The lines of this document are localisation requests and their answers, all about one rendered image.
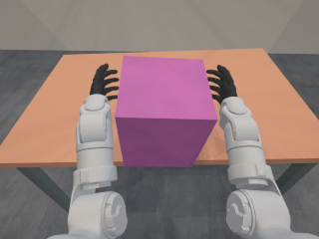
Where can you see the left robot hand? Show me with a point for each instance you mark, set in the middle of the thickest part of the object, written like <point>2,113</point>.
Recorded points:
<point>99,82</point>

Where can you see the robot right upper arm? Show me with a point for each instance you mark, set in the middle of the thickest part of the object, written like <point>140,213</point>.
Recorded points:
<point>260,214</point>

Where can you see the right robot hand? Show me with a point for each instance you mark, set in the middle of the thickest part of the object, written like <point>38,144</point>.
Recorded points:
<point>226,87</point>

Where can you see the carton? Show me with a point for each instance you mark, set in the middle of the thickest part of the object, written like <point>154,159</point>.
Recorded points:
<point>165,111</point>

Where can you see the robot left upper arm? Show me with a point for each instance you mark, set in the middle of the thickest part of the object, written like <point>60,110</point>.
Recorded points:
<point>99,215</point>

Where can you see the robot left forearm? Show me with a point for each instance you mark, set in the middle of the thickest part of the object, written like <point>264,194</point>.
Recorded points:
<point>94,148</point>

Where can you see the robot right forearm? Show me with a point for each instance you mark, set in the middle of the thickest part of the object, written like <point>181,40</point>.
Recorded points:
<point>247,165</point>

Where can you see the table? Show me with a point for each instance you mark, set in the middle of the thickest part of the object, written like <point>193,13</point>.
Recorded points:
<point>45,133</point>

